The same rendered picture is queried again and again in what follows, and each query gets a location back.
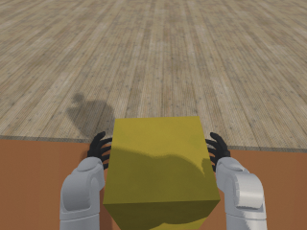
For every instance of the right robot hand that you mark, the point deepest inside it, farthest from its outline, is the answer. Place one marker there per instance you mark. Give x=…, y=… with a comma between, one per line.
x=220, y=150

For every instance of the left robot hand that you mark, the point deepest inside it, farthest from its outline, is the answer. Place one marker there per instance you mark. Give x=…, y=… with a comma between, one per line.
x=96, y=150

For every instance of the robot left forearm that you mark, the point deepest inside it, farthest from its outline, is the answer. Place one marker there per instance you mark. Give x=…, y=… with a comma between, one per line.
x=79, y=206

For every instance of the carton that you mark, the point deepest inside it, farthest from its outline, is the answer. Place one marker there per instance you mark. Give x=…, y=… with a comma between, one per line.
x=159, y=174

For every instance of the robot right forearm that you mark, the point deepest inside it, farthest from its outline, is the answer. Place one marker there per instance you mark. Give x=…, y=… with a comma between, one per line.
x=244, y=201

